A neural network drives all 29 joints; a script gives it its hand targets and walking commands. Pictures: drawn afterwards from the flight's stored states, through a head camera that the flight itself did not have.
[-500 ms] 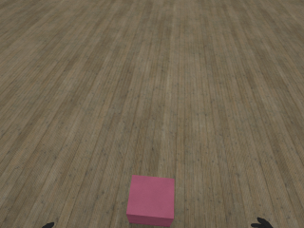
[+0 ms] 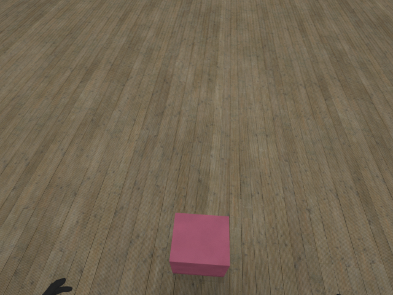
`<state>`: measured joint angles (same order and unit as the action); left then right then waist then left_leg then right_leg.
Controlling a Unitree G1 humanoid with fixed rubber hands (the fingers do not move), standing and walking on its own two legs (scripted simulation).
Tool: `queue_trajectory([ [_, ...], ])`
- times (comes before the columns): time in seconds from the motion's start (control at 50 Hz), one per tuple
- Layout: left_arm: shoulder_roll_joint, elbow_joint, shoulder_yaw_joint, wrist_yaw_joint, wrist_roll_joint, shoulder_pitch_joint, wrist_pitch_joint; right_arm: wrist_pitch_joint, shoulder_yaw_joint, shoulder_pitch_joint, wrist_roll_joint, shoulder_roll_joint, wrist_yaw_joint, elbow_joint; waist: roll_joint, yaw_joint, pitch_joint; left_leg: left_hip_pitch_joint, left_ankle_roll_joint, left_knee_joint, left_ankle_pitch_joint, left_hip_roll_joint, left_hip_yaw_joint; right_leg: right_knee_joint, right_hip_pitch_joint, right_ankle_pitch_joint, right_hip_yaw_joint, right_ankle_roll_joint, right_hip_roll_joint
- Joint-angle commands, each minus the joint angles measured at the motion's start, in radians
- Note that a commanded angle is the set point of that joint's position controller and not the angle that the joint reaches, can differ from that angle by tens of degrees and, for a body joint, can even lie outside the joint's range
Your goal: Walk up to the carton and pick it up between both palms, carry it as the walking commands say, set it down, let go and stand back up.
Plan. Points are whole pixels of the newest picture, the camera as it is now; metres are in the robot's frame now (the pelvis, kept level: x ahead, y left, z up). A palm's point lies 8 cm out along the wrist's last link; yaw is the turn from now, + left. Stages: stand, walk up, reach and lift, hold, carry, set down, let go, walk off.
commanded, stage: walk up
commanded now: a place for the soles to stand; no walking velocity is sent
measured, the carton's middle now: (200, 245) +0.40 -0.01 -0.66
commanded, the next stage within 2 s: reach and lift in 1.86 s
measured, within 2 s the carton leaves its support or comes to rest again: neither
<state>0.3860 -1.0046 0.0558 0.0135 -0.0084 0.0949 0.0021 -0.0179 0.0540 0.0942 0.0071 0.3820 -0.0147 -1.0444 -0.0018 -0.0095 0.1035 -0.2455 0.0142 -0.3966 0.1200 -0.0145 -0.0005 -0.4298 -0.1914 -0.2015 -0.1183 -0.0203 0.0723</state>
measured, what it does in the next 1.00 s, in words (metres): stands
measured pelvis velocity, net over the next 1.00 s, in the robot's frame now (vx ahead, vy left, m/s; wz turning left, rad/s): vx -0.03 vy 0.02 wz -0.01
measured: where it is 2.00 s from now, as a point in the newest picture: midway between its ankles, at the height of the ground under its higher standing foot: outside the picture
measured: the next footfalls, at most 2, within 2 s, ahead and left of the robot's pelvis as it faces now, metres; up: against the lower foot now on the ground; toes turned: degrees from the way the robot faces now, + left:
none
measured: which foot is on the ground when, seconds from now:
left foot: down 0.00-1.00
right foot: down 0.00-1.00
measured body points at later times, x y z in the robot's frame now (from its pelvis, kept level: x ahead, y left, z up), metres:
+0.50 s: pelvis -0.03 +0.02 -0.01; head +0.01 +0.04 +0.44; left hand +0.08 +0.34 -0.13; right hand +0.07 -0.29 -0.12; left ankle +0.06 +0.12 -0.74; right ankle -0.04 -0.12 -0.73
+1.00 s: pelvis -0.03 +0.02 +0.00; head -0.02 +0.02 +0.45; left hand +0.07 +0.32 -0.12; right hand +0.07 -0.30 -0.11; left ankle +0.06 +0.12 -0.74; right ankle -0.03 -0.12 -0.74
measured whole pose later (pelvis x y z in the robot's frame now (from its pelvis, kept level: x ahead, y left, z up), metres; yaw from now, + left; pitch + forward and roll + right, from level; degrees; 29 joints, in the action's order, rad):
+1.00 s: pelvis -0.03 +0.02 +0.00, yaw +0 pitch -3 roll -1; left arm 0.36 -0.97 0.04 0.01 0.00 0.18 -0.03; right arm 0.00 0.05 0.10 0.01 0.38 -0.03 -1.06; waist 0.01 -0.01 0.06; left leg -0.24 0.02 -0.34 0.06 0.00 0.01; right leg -0.36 -0.10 -0.21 0.00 -0.03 0.01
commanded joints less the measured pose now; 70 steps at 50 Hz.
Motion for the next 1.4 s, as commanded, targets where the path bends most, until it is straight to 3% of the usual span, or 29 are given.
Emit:
queue_trajectory([
  [0.0,0.229,0.069,0.051,0.004,0.005,0.011,-0.019,0.016,0.05,-0.024,-0.009,0.211,-0.004,0.076,-0.02,0.007,-0.141,-0.015,0.045,0.067,0.081,0.118,-0.136,0.106,0.054,-0.095,0.14,0.083,0.112],
  [0.02,0.227,0.077,0.055,0.006,0.005,0.0,-0.021,0.015,0.043,-0.028,-0.004,0.196,-0.008,0.072,-0.048,0.008,-0.111,-0.02,0.038,0.074,0.112,0.11,-0.127,0.114,0.027,-0.11,0.144,0.085,0.109],
  [0.04,0.225,0.089,0.049,0.004,0.005,0.013,-0.025,0.016,0.044,-0.007,-0.006,0.186,-0.009,0.078,0.005,0.005,-0.105,-0.031,0.042,0.048,0.15,0.102,-0.118,0.133,-0.005,-0.165,0.155,0.101,0.13],
  [0.12,0.234,0.101,0.065,0.001,0.011,-0.026,-0.02,0.006,0.057,-0.003,-0.019,0.195,-0.017,0.084,-0.05,0.0,-0.049,-0.008,0.015,-0.071,0.194,0.057,-0.056,0.187,-0.105,-0.252,0.182,0.121,0.182],
  [0.18,0.255,0.153,0.07,0.007,0.018,-0.079,-0.023,0.003,0.061,0.094,-0.017,0.179,-0.022,0.092,-0.128,-0.047,-0.095,0.061,0.02,-0.262,0.242,0.043,-0.072,0.182,-0.179,-0.211,0.198,0.176,0.249],
  [0.2,0.242,0.161,0.067,0.005,0.019,-0.1,-0.022,0.002,0.063,0.095,-0.023,0.178,-0.023,0.088,-0.137,-0.047,-0.095,0.081,0.025,-0.245,0.207,0.055,-0.077,0.139,-0.182,-0.163,0.158,0.164,0.231],
  [0.22,0.222,0.175,0.067,0.004,0.022,-0.103,-0.019,0.003,0.064,0.098,-0.029,0.173,-0.022,0.096,-0.12,-0.046,-0.095,0.078,0.034,-0.232,0.197,0.059,-0.083,0.095,-0.182,-0.139,0.147,0.152,0.222],
  [0.26,0.205,0.179,0.062,-0.003,0.002,-0.048,-0.009,0.009,0.067,0.059,-0.029,0.231,-0.02,0.108,0.043,-0.023,-0.088,-0.014,0.054,0.036,0.146,0.143,-0.215,-0.063,-0.113,-0.146,0.077,0.076,0.107],
  [0.28,0.167,0.172,0.047,-0.003,-0.008,0.015,0.0,0.011,0.074,-0.011,-0.029,0.256,-0.016,0.141,0.204,0.008,-0.058,-0.097,0.105,0.182,0.242,0.196,-0.343,-0.18,-0.085,-0.211,0.037,0.042,-0.01],
  [0.3,0.171,0.157,0.052,0.001,-0.004,0.054,0.008,0.014,0.067,-0.048,-0.025,0.266,-0.017,0.166,0.237,0.011,-0.043,-0.173,0.155,0.24,0.334,0.249,-0.409,-0.301,-0.066,-0.306,0.084,0.043,-0.032],
  [0.32,0.186,0.14,0.067,-0.002,0.002,0.068,0.018,0.013,0.07,-0.068,-0.032,0.254,-0.013,0.175,0.158,0.013,-0.02,-0.216,0.188,0.244,0.461,0.263,-0.406,-0.386,-0.059,-0.37,0.112,0.044,-0.029],
  [0.34,0.186,0.157,0.068,0.006,-0.001,0.084,0.025,0.015,0.08,-0.063,-0.03,0.262,-0.009,0.19,0.174,0.014,-0.008,-0.243,0.188,0.227,0.437,0.257,-0.391,-0.432,-0.067,-0.369,0.152,0.053,-0.017],
  [0.4,0.178,0.155,0.064,0.015,0.001,0.119,0.0,0.015,0.065,-0.052,-0.037,0.187,0.006,0.193,0.134,0.02,-0.149,0.028,0.173,0.087,0.014,0.225,-0.266,-0.336,-0.117,-0.342,0.169,0.06,-0.035],
  [0.44,0.162,0.154,0.049,0.014,-0.005,0.151,-0.01,0.012,0.05,-0.022,-0.019,0.178,0.011,0.191,0.115,0.009,-0.238,0.112,0.151,0.048,0.052,0.23,-0.268,-0.134,-0.051,-0.253,0.164,0.063,-0.013],
  [0.48,0.159,0.151,0.039,0.018,-0.003,0.138,-0.018,0.014,0.03,-0.019,-0.009,0.141,0.011,0.181,0.069,0.014,-0.215,0.051,0.089,0.043,0.076,0.21,-0.219,0.103,0.075,0.009,0.177,0.067,0.002],
  [0.52,0.217,0.158,0.038,0.02,0.009,0.054,-0.031,0.028,0.011,0.026,0.015,0.124,0.004,0.159,-0.093,-0.023,-0.21,0.088,-0.004,0.003,0.033,0.128,-0.148,0.178,0.045,-0.031,0.357,0.103,0.146],
  [0.54,0.224,0.169,0.039,0.014,0.005,0.006,-0.039,0.029,0.017,0.031,0.018,0.151,0.0,0.138,-0.02,-0.042,-0.162,0.123,-0.018,0.025,0.06,0.095,-0.126,0.172,-0.057,-0.114,0.358,0.104,0.138],
  [0.56,0.226,0.162,0.042,0.006,0.013,-0.002,-0.044,0.023,0.035,-0.001,0.006,0.187,0.002,0.128,-0.019,-0.043,-0.124,0.19,0.003,0.063,0.091,0.13,-0.153,0.145,-0.173,-0.196,0.309,0.084,0.123],
  [0.58,0.186,0.144,0.028,0.002,-0.002,0.026,-0.044,0.032,0.03,-0.028,0.003,0.195,0.0,0.13,0.025,-0.01,-0.099,0.147,0.031,0.098,0.142,0.167,-0.198,0.133,-0.128,-0.185,0.255,0.056,0.068],
  [0.68,0.185,0.097,0.025,-0.001,0.002,0.074,-0.045,0.039,0.037,-0.069,0.0,0.186,-0.008,0.096,-0.007,0.008,-0.033,0.072,0.03,0.136,0.188,0.156,-0.154,0.143,-0.069,-0.127,0.239,0.057,0.058],
  [0.72,0.189,0.101,0.034,-0.001,0.004,0.039,-0.047,0.036,0.03,-0.058,0.004,0.163,-0.012,0.096,-0.07,-0.02,-0.024,0.107,0.025,0.129,0.136,0.146,-0.149,0.186,-0.103,-0.156,0.218,0.055,0.062],
  [0.76,0.182,0.105,0.028,-0.002,0.005,0.063,-0.053,0.035,0.034,-0.062,-0.003,0.173,-0.007,0.088,0.012,-0.008,-0.059,0.102,0.035,0.115,0.154,0.143,-0.144,0.189,-0.094,-0.151,0.226,0.046,0.067],
  [0.8,0.191,0.108,0.028,-0.002,0.008,0.037,-0.054,0.035,0.028,-0.058,-0.003,0.164,-0.011,0.064,-0.052,-0.014,-0.094,0.149,0.023,0.103,0.092,0.126,-0.115,0.195,-0.086,-0.163,0.23,0.052,0.072],
  [0.9,0.188,0.101,0.033,0.004,0.007,0.046,-0.049,0.033,0.032,-0.058,0.0,0.171,-0.006,0.059,0.0,-0.003,-0.06,0.103,0.024,0.119,0.148,0.137,-0.121,0.187,-0.067,-0.161,0.233,0.047,0.068],
  [0.92,0.2,0.106,0.038,0.003,0.006,0.049,-0.049,0.032,0.029,-0.065,0.002,0.179,-0.007,0.06,-0.05,-0.006,-0.043,0.094,0.031,0.126,0.127,0.148,-0.133,0.198,-0.075,-0.151,0.214,0.048,0.067],
  [1.02,0.185,0.08,0.028,0.007,-0.002,0.078,-0.043,0.045,0.029,-0.044,0.002,0.191,-0.004,0.041,0.043,0.004,-0.085,0.064,0.034,0.16,0.168,0.155,-0.149,0.16,0.006,-0.083,0.214,0.051,0.057],
  [1.12,0.19,0.079,0.026,0.011,0.006,0.037,-0.045,0.047,0.025,-0.037,0.0,0.183,0.002,0.028,-0.001,0.002,-0.105,0.113,0.033,0.144,0.03,0.161,-0.118,0.153,0.03,-0.004,0.205,0.049,0.061],
  [1.2,0.198,0.056,0.027,0.017,0.0,0.052,-0.045,0.047,0.023,-0.033,0.008,0.186,0.005,0.024,0.041,0.002,-0.139,0.122,0.043,0.12,-0.03,0.167,-0.114,0.143,0.062,0.052,0.201,0.046,0.067],
  [1.38,0.183,0.047,0.012,0.022,-0.005,0.042,-0.042,0.044,0.014,-0.038,0.009,0.169,0.008,0.019,0.009,-0.007,-0.163,0.178,0.041,0.088,-0.155,0.176,-0.1,0.146,0.057,0.103,0.208,0.037,0.073],
])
